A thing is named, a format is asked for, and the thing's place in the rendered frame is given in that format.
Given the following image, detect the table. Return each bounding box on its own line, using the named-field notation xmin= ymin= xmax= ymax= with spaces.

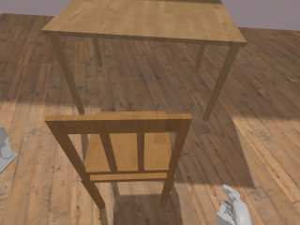
xmin=41 ymin=0 xmax=247 ymax=122

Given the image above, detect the robot left hand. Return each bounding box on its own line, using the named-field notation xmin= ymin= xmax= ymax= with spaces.
xmin=0 ymin=93 xmax=18 ymax=174

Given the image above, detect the chair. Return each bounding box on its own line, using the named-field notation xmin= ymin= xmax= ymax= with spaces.
xmin=44 ymin=111 xmax=192 ymax=209

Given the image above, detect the robot right hand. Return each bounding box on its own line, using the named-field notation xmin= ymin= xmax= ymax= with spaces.
xmin=217 ymin=184 xmax=253 ymax=225

